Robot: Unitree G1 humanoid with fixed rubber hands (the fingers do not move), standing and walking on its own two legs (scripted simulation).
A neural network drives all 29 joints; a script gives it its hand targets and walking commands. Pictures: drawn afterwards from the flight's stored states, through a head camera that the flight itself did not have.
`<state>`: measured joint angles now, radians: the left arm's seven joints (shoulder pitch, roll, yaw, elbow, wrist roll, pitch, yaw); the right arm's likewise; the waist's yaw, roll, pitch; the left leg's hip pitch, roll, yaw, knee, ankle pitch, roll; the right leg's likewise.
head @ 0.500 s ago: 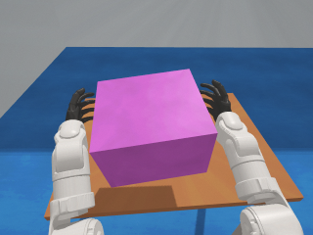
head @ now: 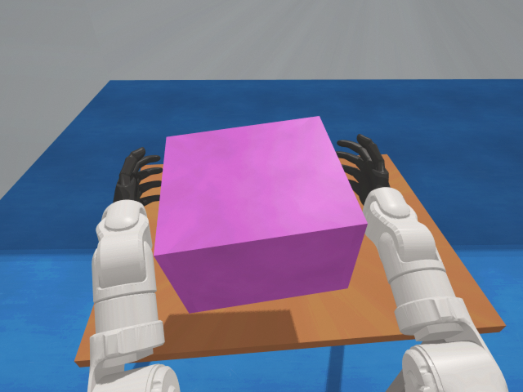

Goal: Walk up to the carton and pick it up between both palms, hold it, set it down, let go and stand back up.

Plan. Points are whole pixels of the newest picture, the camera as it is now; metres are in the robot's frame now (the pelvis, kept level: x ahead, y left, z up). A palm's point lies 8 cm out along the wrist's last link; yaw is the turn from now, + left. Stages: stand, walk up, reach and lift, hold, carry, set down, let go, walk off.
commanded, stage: hold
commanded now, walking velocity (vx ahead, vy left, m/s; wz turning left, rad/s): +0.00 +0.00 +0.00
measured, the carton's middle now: (256, 211) +0.38 +0.00 +0.11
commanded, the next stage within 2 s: none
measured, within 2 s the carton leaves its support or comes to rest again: neither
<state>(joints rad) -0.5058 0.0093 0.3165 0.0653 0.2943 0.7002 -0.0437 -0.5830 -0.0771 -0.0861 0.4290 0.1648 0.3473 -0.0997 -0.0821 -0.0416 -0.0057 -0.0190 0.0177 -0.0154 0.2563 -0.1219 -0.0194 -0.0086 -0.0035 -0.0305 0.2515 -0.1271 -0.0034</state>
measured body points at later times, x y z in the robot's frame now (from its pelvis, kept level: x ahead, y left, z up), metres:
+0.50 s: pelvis +0.01 +0.01 +0.00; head -0.04 +0.03 +0.45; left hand +0.36 +0.20 +0.17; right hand +0.37 -0.16 +0.17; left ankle +0.02 +0.13 -0.75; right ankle +0.02 -0.12 -0.75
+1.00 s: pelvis +0.00 -0.01 +0.00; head -0.05 +0.01 +0.45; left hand +0.36 +0.20 +0.18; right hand +0.37 -0.16 +0.19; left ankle +0.02 +0.13 -0.75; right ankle +0.02 -0.12 -0.75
